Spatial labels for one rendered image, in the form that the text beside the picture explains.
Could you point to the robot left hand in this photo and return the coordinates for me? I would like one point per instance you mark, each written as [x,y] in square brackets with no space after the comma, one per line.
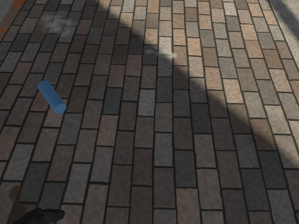
[41,216]

